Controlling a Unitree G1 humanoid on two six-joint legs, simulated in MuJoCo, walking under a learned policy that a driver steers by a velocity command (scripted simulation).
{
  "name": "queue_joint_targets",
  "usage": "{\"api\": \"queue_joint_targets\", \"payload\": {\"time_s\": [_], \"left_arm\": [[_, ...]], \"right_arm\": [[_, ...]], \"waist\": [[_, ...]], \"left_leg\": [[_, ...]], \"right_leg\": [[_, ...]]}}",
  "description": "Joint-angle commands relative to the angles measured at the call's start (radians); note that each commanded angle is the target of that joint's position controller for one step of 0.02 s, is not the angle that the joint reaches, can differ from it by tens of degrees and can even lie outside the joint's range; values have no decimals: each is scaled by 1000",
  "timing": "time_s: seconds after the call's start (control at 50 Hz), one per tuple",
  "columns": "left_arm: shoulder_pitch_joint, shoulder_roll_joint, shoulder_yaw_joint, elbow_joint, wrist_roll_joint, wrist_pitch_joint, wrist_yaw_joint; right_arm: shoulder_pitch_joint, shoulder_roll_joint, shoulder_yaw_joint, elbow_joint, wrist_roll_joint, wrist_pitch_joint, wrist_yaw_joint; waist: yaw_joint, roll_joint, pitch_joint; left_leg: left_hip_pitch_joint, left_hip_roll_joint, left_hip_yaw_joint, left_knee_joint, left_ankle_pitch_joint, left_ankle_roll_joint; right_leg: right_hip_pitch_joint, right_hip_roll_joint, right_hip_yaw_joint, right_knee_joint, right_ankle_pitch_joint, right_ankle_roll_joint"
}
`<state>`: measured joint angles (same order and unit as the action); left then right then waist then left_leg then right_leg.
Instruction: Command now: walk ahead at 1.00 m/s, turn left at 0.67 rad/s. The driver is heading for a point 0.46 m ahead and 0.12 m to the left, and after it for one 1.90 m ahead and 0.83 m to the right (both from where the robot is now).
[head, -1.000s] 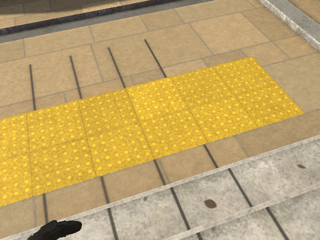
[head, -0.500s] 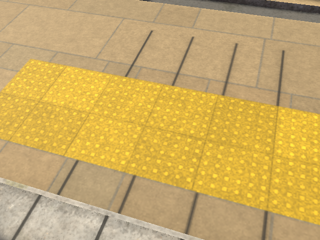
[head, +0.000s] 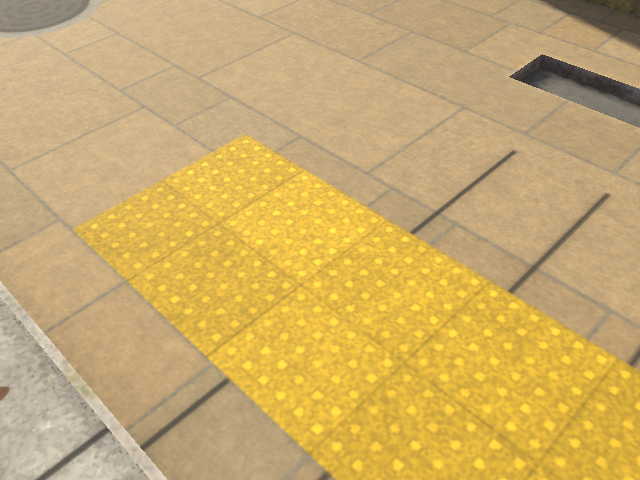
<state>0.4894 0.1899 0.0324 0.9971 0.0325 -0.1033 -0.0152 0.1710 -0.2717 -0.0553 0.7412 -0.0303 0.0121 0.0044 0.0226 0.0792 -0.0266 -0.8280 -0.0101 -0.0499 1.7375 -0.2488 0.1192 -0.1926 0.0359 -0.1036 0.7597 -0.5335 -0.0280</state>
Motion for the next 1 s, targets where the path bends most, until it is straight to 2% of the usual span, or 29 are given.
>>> {"api": "queue_joint_targets", "payload": {"time_s": [0.02, 0.08, 0.12, 0.14, 0.2, 0.26, 0.28, 0.32, 0.34, 0.36, 0.38, 0.4, 0.44, 0.46, 0.48, 0.52, 0.56, 0.6, 0.62, 0.64, 0.68, 0.7, 0.72, 0.74, 0.76, 0.8, 0.86, 0.94, 1.0], "left_arm": [[-131, 139, 5, -73, -17, -55, 8], [34, 212, 25, -15, -13, -36, 13], [169, 163, 15, 19, -6, -8, 24], [275, 112, 7, 67, 9, -10, 35], [313, 112, 4, 84, 26, -12, 52], [173, 126, -4, 65, -15, 14, 43], [148, 144, -4, 71, -9, 25, 45], [127, 144, -4, 83, 15, 37, 51], [0, 180, 18, 58, -2, 40, 49], [-126, 206, 41, 3, -7, 32, 37], [-85, 105, 24, -75, -36, -3, 38], [27, 66, 7, -77, -71, -20, 43], [-68, 73, 8, -101, -26, 1, 35], [-89, 63, 8, -97, 20, 27, 27], [-90, 61, 7, -96, 36, 50, 14], [-208, 41, -7, -160, 5, 67, -13], [-280, 26, -26, -199, -2, 50, -30], [-343, 48, -22, -195, -27, 48, -36], [-351, 60, -17, -191, -31, 49, -32], [-328, 77, -13, -198, -8, 37, -27], [-57, 160, 27, -125, 12, 33, -25], [146, 228, 65, -77, -2, 45, -26], [127, 339, 102, -78, -9, 76, -25], [36, 371, 104, -126, -14, 86, -21], [-18, 306, 97, -132, -8, 86, -3], [-79, 219, 77, -109, -1, 76, 12], [-149, 198, 61, -135, -19, 42, 7], [-191, 252, 85, -188, -40, 18, 0], [-124, 288, 106, -200, -43, 17, -9]], "right_arm": [[-111, -16, 14, -105, 2, -8, 31], [-96, -39, 0, -32, -14, -18, 51], [-241, -33, 7, -57, -16, -38, 48], [-295, -12, 10, -62, -20, -62, 41], [-421, -8, 21, -74, -13, -103, 42], [-247, 39, 36, 3, -17, -89, 55], [-123, 17, 25, 59, -6, -64, 46], [153, -74, -9, 167, -23, -48, 10], [320, -95, -25, 213, -43, -55, -1], [371, -158, -39, 241, -48, -65, -5], [416, -228, -41, 249, -53, -88, -7], [446, -172, -26, 270, -38, -97, -8], [308, -112, -27, 259, -19, -107, -25], [261, -87, -14, 253, -17, -114, -36], [273, -56, 0, 247, -12, -128, -37], [204, -20, 18, 232, 7, -158, -30], [109, -38, 19, 197, 17, -176, -24], [174, -61, 19, 200, 46, -185, -15], [219, -82, 17, 204, 52, -189, -11], [252, -116, 11, 209, 54, -187, -12], [210, -157, 0, 188, 22, -152, -36], [123, -191, -13, 159, 12, -139, -37], [170, -65, 6, 106, 14, -151, -20], [171, -91, 18, -17, 30, -165, -10], [88, -90, 23, -27, 14, -171, -10], [28, -48, 31, -49, -13, -161, -5], [27, -29, 42, -81, -36, -95, -3], [-181, -27, 57, -174, 0, -88, 14], [-216, -53, 50, -178, 18, -88, 15]], "waist": [[-75, -195, 293], [-43, -191, 217], [34, -92, 240], [82, -98, 239], [98, -134, 185], [7, -138, 80], [-46, -184, 53], [-160, -165, 6], [-296, -32, -8], [-301, 15, 63], [-209, 88, -11], [-151, 37, -140], [-81, -27, -19], [-29, -64, 21], [2, -86, 91], [68, -93, 247], [105, -44, 252], [60, -53, 239], [49, -67, 205], [57, -23, 185], [208, 46, -6], [338, 31, -94], [212, -388, -170], [145, -344, -345], [134, -158, -191], [33, -12, 57], [-73, -39, 108], [-38, -110, 115], [18, -132, 74]], "left_leg": [[82, 35, -96, -524, 311, -45], [63, 22, -15, -596, 338, 15], [-108, 21, 34, -711, 252, 58], [-214, 22, 4, -791, 379, 92], [-170, -15, 79, -1047, 427, 97], [537, -54, 188, -1214, 657, 74], [648, -53, 180, -1191, 596, 62], [847, 5, 177, -1317, 585, 53], [1063, 68, 115, -1505, 681, 96], [1187, 137, 41, -1438, 597, 126], [1346, 264, -40, -1054, 1138, 84], [1495, 355, -179, -1023, 1194, 126], [1227, 358, -330, -1301, 357, 199], [1003, 373, -382, -1360, 236, 214], [824, 408, -385, -1375, 308, 228], [461, 370, -221, -1494, 352, 151], [281, 222, 33, -1542, 386, 54], [307, 176, 128, -1599, 549, 19], [433, 146, 186, -1539, 907, -3], [542, 162, 200, -1419, 1148, -23], [619, 196, 213, -982, 1278, -48], [508, 122, 233, -570, 1019, -61], [212, -86, 214, 5, -177, -121], [-23, -85, 3, 43, -202, -106], [-97, -21, -41, -61, -142, -79], [-22, 59, -47, -291, -128, -75], [164, 104, -25, -524, -176, -121], [441, 80, 47, -991, 218, -172], [516, 45, 42, -1155, 333, -160]], "right_leg": [[-408, -246, 313, -525, 320, -4], [-70, -312, 227, -508, 843, -49], [226, -288, 142, -492, 1007, -45], [423, -248, 140, -435, 946, -30], [596, -183, 55, -359, 935, -31], [205, -173, -14, -253, 991, -48], [189, -184, 0, -130, 1049, -68], [163, -172, 23, 306, 1090, -92], [-38, -73, 10, 757, 714, -72], [-366, 43, 26, 1053, -57, -85], [-586, 17, 205, 1126, -230, -118], [-719, -24, 274, 982, -110, -119], [-831, -94, 218, 738, 105, -94], [-730, -115, 218, 718, 111, -51], [-692, -135, 240, 703, 95, -12], [-595, -197, 241, 522, 209, 22], [-328, -192, 158, 203, 504, -16], [-141, -98, 12, 101, 647, -60], [-125, -31, -46, 88, 654, -90], [-113, 11, -85, 42, 579, -113], [166, 82, -69, 10, 488, -174], [378, 42, 27, -63, 475, -231], [568, -197, 472, -125, 611, -358], [706, -309, 923, -356, 259, -488], [597, -312, 968, -478, 66, -441], [223, -236, 780, -482, 204, -353], [-113, -115, 561, -530, 338, -313], [-308, -13, 420, -610, 492, -253], [-147, -44, 467, -574, 583, -199]]}}
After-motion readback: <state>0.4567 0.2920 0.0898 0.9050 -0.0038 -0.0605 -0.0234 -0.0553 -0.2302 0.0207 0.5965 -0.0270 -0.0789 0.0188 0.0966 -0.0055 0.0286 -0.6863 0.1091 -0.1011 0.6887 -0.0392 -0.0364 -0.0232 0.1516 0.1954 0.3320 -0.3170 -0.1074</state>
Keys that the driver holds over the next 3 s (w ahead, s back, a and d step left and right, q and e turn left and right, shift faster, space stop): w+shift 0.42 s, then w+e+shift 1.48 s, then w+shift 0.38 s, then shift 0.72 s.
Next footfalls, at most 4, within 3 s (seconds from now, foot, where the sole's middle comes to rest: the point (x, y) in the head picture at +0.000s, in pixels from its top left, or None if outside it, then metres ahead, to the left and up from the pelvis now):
0.36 left None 0.40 0.09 -0.89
0.70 right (363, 394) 0.86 -0.03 -0.89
1.10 left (311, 274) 1.28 0.12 -0.89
1.54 right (419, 217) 1.54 -0.24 -0.89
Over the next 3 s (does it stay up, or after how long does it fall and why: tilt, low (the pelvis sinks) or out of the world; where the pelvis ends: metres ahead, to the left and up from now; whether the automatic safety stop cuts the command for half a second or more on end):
stays up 1.93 -0.96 -0.13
